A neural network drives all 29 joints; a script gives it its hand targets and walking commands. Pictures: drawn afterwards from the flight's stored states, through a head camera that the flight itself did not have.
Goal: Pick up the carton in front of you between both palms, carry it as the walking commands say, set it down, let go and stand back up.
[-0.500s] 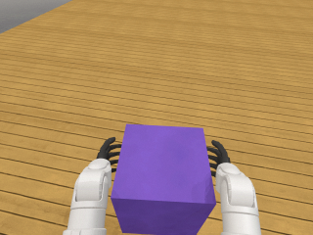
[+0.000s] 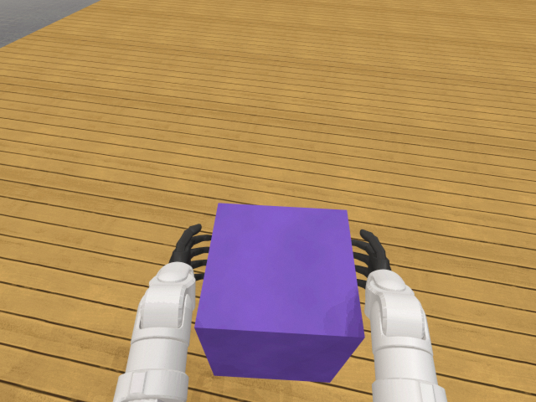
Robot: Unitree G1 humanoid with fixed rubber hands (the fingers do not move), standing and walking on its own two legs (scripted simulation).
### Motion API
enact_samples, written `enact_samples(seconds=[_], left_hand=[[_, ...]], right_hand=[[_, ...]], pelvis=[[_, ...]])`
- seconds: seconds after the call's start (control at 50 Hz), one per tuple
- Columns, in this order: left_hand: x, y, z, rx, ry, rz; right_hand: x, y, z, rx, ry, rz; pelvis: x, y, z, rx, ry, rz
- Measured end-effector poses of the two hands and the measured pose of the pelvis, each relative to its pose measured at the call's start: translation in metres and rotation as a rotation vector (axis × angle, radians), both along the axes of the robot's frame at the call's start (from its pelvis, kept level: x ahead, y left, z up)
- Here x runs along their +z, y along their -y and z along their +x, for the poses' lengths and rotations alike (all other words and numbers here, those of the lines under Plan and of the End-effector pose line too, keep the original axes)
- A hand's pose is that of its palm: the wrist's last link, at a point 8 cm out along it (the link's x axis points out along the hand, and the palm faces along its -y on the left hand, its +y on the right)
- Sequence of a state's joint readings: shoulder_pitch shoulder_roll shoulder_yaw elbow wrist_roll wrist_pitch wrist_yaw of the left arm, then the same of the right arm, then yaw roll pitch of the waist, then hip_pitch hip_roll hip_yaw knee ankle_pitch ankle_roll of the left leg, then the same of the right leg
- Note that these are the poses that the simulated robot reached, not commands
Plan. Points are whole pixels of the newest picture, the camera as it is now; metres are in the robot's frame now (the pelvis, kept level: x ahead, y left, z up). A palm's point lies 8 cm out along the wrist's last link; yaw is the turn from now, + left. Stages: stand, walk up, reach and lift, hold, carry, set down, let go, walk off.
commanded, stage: carry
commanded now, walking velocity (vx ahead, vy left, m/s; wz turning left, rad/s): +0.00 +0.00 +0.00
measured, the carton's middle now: (276, 297) +0.30 +0.00 -0.04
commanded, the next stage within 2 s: hold in 0.06 s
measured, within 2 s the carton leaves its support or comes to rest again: neither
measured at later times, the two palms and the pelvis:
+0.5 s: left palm (188, 278) +0.29 +0.14 +0.03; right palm (383, 289) +0.28 -0.16 +0.04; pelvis -0.05 +0.00 -0.01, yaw -3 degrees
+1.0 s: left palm (208, 312) +0.34 +0.14 -0.19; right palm (348, 322) +0.33 -0.16 -0.19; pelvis -0.07 +0.00 -0.12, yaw -4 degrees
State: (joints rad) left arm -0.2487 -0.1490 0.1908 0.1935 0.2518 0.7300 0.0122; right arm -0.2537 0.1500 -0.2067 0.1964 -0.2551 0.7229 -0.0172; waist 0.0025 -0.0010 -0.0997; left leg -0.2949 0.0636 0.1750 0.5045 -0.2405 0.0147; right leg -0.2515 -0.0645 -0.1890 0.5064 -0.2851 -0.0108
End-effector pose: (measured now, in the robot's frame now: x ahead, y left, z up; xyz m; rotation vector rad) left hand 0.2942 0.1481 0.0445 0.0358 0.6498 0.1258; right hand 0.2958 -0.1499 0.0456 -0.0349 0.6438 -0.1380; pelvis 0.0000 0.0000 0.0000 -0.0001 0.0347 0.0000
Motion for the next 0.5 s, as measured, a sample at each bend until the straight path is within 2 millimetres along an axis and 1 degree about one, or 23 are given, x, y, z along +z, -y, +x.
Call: enact_samples(seconds=[0.06, 0.16, 0.3, 0.4, 0.5], left_hand=[[-0.001, 0.001, -0.002, -0.001, -0.01, 0.001], [0.0, 0.002, -0.014, -0.008, -0.019, 0.009], [0.002, 0.006, -0.024, -0.014, -0.019, 0.004], [-0.003, 0.007, -0.02, 0.011, -0.028, -0.04], [-0.012, 0.01, -0.004, -0.002, -0.027, -0.047]], right_hand=[[-0.001, 0.001, -0.003, 0.0, -0.01, -0.001], [0.0, 0.002, -0.014, 0.008, -0.019, -0.012], [0.002, 0.006, -0.027, -0.009, -0.019, -0.001], [-0.002, 0.006, -0.024, -0.041, -0.026, 0.035], [-0.009, 0.009, -0.013, -0.057, -0.024, 0.029]], pelvis=[[0.0, 0.001, -0.001, 0.0, 0.002, 0.0], [0.007, 0.002, -0.006, -0.006, 0.093, 0.003], [0.008, 0.003, -0.021, -0.012, 0.152, 0.002], [0.002, 0.002, -0.038, -0.022, 0.178, 0.001], [-0.006, 0.001, -0.054, -0.051, 0.185, -0.006]])
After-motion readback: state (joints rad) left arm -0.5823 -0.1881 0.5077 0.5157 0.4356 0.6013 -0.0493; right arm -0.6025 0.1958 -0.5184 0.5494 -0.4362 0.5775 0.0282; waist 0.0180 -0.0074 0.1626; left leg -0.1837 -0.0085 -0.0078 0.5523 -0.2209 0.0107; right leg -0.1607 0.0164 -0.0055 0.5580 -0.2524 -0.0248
